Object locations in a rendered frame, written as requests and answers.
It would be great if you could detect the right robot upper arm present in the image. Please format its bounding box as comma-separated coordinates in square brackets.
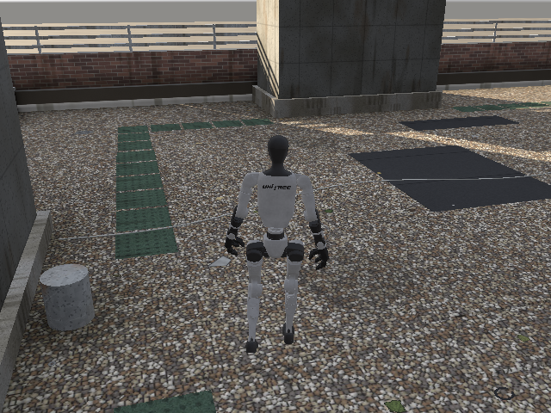
[295, 173, 318, 222]

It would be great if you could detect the robot left hand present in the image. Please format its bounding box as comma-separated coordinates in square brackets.
[225, 237, 245, 256]

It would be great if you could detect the robot shin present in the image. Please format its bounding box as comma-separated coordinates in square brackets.
[247, 283, 260, 342]
[285, 280, 298, 333]

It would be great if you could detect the left robot upper arm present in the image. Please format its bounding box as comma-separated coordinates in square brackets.
[235, 172, 259, 219]

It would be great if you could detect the left robot shin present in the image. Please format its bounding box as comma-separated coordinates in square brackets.
[247, 283, 260, 342]

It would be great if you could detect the robot left forearm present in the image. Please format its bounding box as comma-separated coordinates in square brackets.
[226, 205, 244, 240]

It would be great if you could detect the robot right forearm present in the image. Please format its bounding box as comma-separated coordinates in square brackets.
[309, 208, 326, 250]

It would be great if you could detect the robot right hand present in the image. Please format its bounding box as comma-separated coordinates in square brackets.
[308, 247, 329, 270]

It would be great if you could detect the right robot shin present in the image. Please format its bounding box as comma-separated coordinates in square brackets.
[285, 280, 298, 333]

